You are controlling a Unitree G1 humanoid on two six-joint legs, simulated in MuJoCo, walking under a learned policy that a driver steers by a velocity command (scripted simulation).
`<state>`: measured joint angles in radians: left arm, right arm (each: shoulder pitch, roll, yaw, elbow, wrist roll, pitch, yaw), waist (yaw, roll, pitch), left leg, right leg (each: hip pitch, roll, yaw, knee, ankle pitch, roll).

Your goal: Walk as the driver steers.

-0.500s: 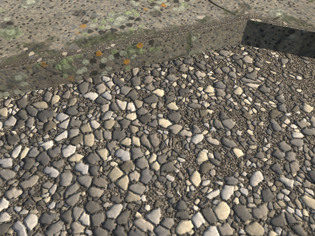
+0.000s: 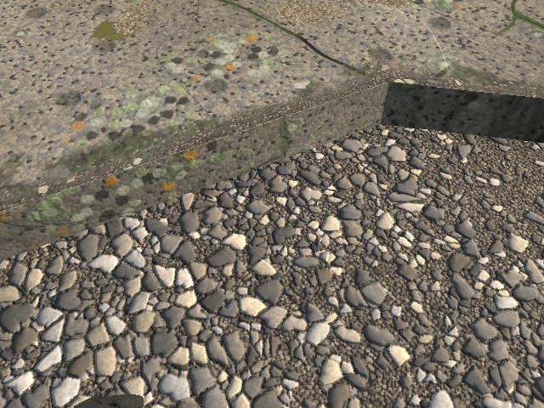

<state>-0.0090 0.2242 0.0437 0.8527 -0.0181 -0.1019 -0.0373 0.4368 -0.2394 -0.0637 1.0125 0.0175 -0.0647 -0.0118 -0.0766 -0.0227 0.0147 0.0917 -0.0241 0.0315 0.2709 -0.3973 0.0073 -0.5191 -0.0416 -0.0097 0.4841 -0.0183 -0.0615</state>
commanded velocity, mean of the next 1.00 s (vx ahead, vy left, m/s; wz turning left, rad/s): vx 0.50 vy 0.00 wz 0.51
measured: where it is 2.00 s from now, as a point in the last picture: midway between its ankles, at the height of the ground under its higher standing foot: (170, 331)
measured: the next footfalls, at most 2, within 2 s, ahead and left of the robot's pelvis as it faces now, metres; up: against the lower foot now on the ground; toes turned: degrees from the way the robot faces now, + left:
right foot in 0.02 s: +0.19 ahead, -0.12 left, +0.00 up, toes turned -1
left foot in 0.56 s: +0.43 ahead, +0.17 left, +0.00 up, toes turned +21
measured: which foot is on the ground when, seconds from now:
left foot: down 0.00-0.02, up 0.04-0.54, down 0.56-1.00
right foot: up 0.00-0.00, down 0.02-0.58, up 0.60-1.00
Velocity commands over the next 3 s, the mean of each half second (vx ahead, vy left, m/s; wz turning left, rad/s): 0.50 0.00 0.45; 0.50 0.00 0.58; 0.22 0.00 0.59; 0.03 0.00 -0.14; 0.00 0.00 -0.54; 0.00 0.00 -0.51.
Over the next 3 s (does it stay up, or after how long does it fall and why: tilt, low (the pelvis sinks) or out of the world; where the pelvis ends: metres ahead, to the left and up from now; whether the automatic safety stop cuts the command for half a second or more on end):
stays up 0.70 0.23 0.01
